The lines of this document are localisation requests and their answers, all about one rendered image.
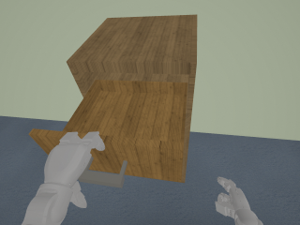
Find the left robot hand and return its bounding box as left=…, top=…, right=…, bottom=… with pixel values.
left=44, top=131, right=105, bottom=208

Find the handle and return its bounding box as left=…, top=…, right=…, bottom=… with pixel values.
left=78, top=157, right=128, bottom=188

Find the right robot hand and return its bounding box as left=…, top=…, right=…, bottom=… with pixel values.
left=215, top=176, right=251, bottom=218

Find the drawer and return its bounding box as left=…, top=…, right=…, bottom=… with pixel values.
left=29, top=80, right=188, bottom=183

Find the robot left forearm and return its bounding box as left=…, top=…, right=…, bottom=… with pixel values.
left=22, top=182, right=73, bottom=225

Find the robot right forearm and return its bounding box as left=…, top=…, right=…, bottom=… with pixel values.
left=234, top=208, right=263, bottom=225

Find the cabinet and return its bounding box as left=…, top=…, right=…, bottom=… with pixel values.
left=67, top=14, right=198, bottom=183

